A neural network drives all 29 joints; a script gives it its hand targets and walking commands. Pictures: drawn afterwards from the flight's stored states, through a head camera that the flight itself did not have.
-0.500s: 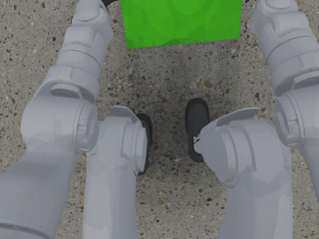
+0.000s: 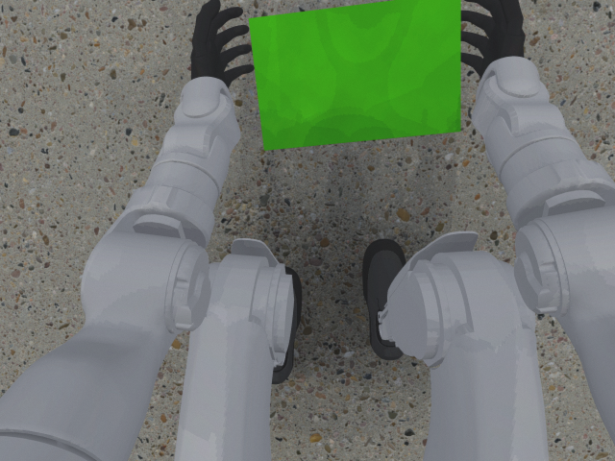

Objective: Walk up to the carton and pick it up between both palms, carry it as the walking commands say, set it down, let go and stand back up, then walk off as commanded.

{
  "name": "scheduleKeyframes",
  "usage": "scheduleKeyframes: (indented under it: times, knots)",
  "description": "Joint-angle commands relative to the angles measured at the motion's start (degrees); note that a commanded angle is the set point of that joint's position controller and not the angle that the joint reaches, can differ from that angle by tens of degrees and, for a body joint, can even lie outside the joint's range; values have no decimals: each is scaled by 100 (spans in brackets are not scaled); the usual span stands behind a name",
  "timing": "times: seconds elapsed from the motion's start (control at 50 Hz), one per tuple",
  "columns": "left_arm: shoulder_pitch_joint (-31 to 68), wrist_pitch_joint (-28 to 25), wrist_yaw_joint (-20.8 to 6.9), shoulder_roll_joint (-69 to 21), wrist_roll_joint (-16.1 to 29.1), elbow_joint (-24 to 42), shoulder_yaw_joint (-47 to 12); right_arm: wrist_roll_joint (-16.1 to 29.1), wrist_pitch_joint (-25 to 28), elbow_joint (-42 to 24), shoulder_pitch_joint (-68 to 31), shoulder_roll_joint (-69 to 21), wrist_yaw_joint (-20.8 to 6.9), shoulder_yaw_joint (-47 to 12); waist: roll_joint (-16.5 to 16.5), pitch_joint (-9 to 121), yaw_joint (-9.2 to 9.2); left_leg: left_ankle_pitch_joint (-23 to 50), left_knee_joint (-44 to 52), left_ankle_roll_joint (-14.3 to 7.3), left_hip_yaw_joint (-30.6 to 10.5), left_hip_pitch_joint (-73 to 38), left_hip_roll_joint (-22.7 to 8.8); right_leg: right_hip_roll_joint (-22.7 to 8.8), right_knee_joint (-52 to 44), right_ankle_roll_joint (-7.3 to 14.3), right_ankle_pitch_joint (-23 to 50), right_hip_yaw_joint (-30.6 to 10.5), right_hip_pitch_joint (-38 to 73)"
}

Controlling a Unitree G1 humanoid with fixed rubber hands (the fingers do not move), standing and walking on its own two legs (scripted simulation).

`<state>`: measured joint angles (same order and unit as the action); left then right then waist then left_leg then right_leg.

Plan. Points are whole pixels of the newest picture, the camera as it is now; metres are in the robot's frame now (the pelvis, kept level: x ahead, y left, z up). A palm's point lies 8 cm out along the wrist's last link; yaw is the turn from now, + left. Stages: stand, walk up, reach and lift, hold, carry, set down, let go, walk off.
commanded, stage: set down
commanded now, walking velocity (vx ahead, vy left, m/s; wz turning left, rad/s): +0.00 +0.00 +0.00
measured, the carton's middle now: (351, 87) +0.51 -0.06 -0.25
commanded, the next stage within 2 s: none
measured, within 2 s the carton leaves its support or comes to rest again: rests again in 0.18 s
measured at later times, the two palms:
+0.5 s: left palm (212, 76) +0.52 +0.11 -0.15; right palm (497, 59) +0.50 -0.21 -0.16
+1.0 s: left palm (201, 107) +0.49 +0.13 -0.17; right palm (516, 92) +0.47 -0.24 -0.18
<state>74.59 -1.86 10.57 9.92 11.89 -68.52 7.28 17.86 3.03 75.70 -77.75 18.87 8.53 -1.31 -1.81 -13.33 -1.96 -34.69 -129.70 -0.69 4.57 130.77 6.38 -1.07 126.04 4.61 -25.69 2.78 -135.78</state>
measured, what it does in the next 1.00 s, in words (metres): stands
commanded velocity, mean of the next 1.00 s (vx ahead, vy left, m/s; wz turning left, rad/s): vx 0.00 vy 0.00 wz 0.00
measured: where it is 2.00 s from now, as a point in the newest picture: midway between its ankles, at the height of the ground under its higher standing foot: (331, 331)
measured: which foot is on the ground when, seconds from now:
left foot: down 0.00-1.00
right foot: down 0.00-1.00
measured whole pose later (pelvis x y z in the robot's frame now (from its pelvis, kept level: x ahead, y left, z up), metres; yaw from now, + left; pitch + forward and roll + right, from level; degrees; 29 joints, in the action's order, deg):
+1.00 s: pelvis +0.00 +0.00 +0.01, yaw -1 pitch +36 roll +2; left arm 68.2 -2.0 7.4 14.4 14.0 -63.1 -0.9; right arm 20.7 4.7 70.3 -70.0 23.6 3.8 -3.4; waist -0.6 -15.6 -1.3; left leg -35.4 -128.8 -0.8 4.0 129.7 5.9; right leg -0.4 124.8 4.4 -25.9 3.1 -134.8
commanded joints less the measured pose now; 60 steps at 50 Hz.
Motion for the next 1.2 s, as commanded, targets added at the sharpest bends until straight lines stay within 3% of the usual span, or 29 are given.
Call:
scheduleKeyframes:
  times: [0.0, 0.02, 0.04, 0.08, 0.14, 0.22, 0.24, 0.28, 0.3, 0.32, 0.36, 0.4, 0.42, 0.44, 0.52, 0.62, 0.66, 0.68, 0.72, 0.74, 0.78, 0.84, 0.94, 0.96, 1.0, 1.02, 1.08, 1.12, 1.18]
  knots:
    - [2078, 129, -1214, -4120, -159, 518, -1387, -157, 49, -1182, -2169, -4059, -1190, -912, 38, 5513, -68, 1350, 1306, -73, -538, -1606, 273, 482, -705, -296, 1532, -617, 3881]
    - [2122, 95, -1189, -4092, -102, 650, -1458, -178, 64, -1116, -2026, -4007, -1171, -915, 54, 5517, -158, 1435, 1322, -40, -572, -1599, 263, 492, -666, -307, 1618, -575, 3789]
    - [2130, 42, -1151, -3929, -98, 744, -1469, -74, 76, -1067, -1979, -4072, -1179, -960, 97, 5502, -19, 1403, 1336, -70, -569, -1701, 266, 522, -645, -322, 1541, -572, 3704]
    - [1794, 74, -1138, -3854, -238, 433, -1361, -167, 93, -1020, -1849, -3892, -1165, -878, 45, 5357, -6, 1360, 1316, -55, -560, -1558, 240, 510, -719, -280, 1532, -637, 3718]
    - [1941, -7, -1112, -3678, -152, 555, -1435, -195, 114, -818, -1757, -3841, -1128, -826, 155, 5336, -73, 1343, 1324, -58, -576, -1480, 223, 494, -720, -328, 1570, -646, 3761]
    - [1872, -44, -1086, -3539, -235, 598, -1410, -168, 147, -833, -1738, -3772, -1117, -845, 100, 5182, 60, 1337, 1308, -61, -550, -1477, 209, 506, -744, -313, 1497, -671, 3589]
    - [1964, 6, -1116, -3535, -201, 445, -1389, -180, 167, -875, -1860, -3593, -1105, -818, 17, 5129, -27, 1267, 1271, -37, -550, -1373, 181, 491, -772, -293, 1512, -729, 3635]
    - [1866, -10, -1119, -3612, -277, 405, -1326, -229, 172, -875, -1877, -3644, -1110, -825, 25, 5148, 123, 1334, 1253, -40, -534, -1378, 199, 515, -743, -268, 1531, -746, 3714]
    - [1759, -26, -1075, -3461, -297, 475, -1365, -219, 162, -737, -1627, -3618, -1101, -750, 106, 5061, 0, 1253, 1332, -60, -574, -1369, 191, 472, -764, -296, 1523, -673, 3591]
    - [1895, -9, -1096, -3425, -287, 463, -1356, -210, 113, -552, -1615, -3695, -1123, -786, 72, 4990, 92, 1267, 1339, -66, -591, -1337, 163, 497, -753, -297, 1510, -723, 3610]
    - [1888, -23, -1097, -3382, -289, 417, -1345, -306, 157, -631, -1660, -3511, -1081, -670, 66, 4983, -69, 1192, 1286, -64, -582, -1272, 167, 467, -776, -288, 1472, -732, 3606]
    - [1766, -53, -1028, -3151, -278, 393, -1317, -223, 205, -723, -1619, -3342, -1040, -691, 80, 5007, 101, 1194, 1275, -80, -574, -1386, 162, 476, -737, -278, 1434, -742, 3572]
    - [1862, -59, -1077, -3331, -256, 442, -1349, -203, 180, -624, -1627, -3531, -1088, -750, -19, 4959, 111, 1258, 1254, -70, -576, -1351, 144, 503, -757, -245, 1463, -806, 3533]
    - [1825, -35, -1092, -3443, -207, 340, -1373, -243, 192, -609, -1584, -3506, -1088, -743, 52, 4939, -26, 1282, 1262, -56, -604, -1325, 166, 473, -750, -260, 1522, -769, 3576]
    - [1765, -92, -1004, -2951, -258, 426, -1335, -299, 174, -386, -1380, -3202, -1016, -575, 64, 4812, 63, 1200, 1254, -47, -551, -1265, 150, 453, -761, -282, 1438, -797, 3502]
    - [1292, -189, -802, -2037, -227, 284, -1139, -179, 278, -475, -1121, -2292, -819, -442, 157, 4910, 153, 1206, 1244, -47, -569, -1399, 69, 378, -782, -337, 1402, -773, 3747]
    - [996, -233, -654, -1414, -147, 362, -1027, -202, 333, -374, -715, -1554, -658, -230, 153, 4845, 6, 1245, 1275, 1, -584, -1479, 32, 307, -821, -349, 1450, -750, 3750]
    - [741, -230, -573, -1039, -154, 89, -891, -156, 334, -257, -566, -1088, -589, -212, 78, 4769, 179, 1236, 1295, 14, -537, -1546, -6, 317, -845, -383, 1365, -750, 3673]
    - [499, -313, -385, -337, -148, 318, -735, -112, 397, -429, -383, -495, -411, -126, 124, 4996, 189, 1303, 1267, -7, -590, -1639, -44, 262, -809, -379, 1436, -786, 3736]
    - [638, -333, -354, -334, -50, 604, -869, -62, 419, -272, -214, -457, -396, -79, 28, 5131, 41, 1489, 1300, 39, -610, -1723, -56, 245, -828, -376, 1729, -792, 3817]
    - [665, -355, -263, -13, -82, 1016, -701, 66, 436, -660, -273, -445, -349, -100, 154, 5417, 164, 1655, 1264, -17, -690, -1962, -56, 220, -813, -370, 1867, -835, 3923]
    - [745, -348, -243, 56, 191, 1463, -746, 87, 526, -1115, -312, 69, -308, 157, 91, 5883, -124, 2119, 1171, 54, -698, -2197, -80, 170, -708, -349, 2348, -830, 4103]
    - [417, -240, -303, 33, 200, 1193, -859, 340, 371, -1214, -478, -100, -484, -235, 163, 5503, 242, 1782, 1353, -27, -729, -2006, -193, 72, -776, -380, 1887, -852, 3808]
    - [451, -240, -298, 221, 171, 1428, -685, 258, 371, -1347, -411, 133, -484, 32, 284, 5450, 106, 1670, 1336, -24, -744, -1934, -194, 80, -790, -389, 1786, -826, 3743]
    - [581, -215, -329, 240, 188, 1373, -712, 316, 344, -1439, -642, 113, -496, -69, 285, 5414, 173, 1535, 1362, -37, -696, -1922, -208, 68, -878, -393, 1600, -865, 3745]
    - [565, -176, -345, 288, 215, 1304, -731, 261, 332, -1428, -657, 315, -507, 66, 190, 5312, 43, 1469, 1356, -38, -744, -1884, -225, 40, -852, -386, 1598, -860, 3610]
    - [509, -154, -384, 435, 169, 1219, -547, 318, 300, -1558, -737, 332, -515, 1, 266, 5277, 234, 1219, 1313, -48, -681, -1755, -275, -1, -872, -387, 1335, -888, 3724]
    - [652, -170, -400, 541, 210, 1507, -564, 269, 299, -1673, -744, 362, -531, 99, 300, 5419, 130, 1341, 1350, -34, -701, -1801, -320, -11, -822, -411, 1544, -869, 3813]
    - [704, -93, -449, 686, 138, 1230, -464, 263, 180, -1331, -804, 394, -568, 89, 230, 5023, 304, 881, 1406, -47, -652, -1544, -340, -41, -868, -412, 1089, -921, 3712]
